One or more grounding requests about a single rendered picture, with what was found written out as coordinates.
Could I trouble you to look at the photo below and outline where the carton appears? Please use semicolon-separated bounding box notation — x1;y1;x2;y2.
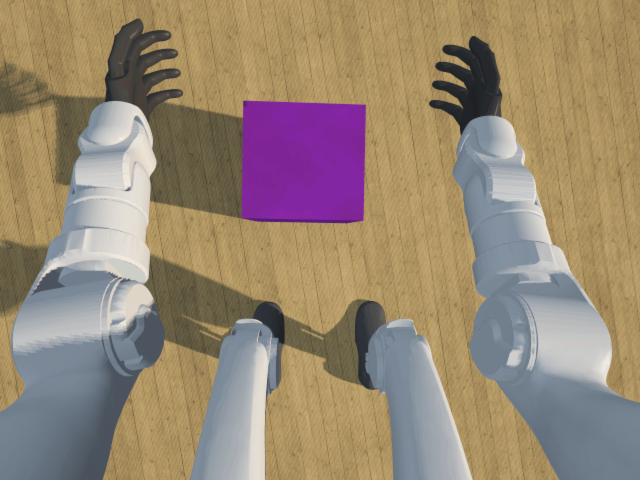
242;101;366;223

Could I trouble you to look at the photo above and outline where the right robot forearm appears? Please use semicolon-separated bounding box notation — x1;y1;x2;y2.
453;116;612;368

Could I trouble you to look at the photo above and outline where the robot right upper arm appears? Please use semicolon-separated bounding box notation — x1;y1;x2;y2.
469;291;640;480

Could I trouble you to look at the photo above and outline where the robot left foot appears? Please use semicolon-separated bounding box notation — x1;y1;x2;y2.
253;302;285;391

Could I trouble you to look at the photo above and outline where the left robot forearm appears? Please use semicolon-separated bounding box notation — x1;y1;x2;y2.
11;101;157;378

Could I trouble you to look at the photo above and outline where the robot left hand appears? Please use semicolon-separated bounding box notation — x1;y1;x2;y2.
105;19;183;124

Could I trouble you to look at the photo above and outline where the robot left thigh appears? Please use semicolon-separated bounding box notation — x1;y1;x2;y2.
190;330;279;480

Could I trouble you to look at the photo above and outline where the robot right hand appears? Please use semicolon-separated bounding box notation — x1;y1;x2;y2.
429;36;502;135

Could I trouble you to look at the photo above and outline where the robot left upper arm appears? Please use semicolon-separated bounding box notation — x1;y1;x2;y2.
0;277;165;480

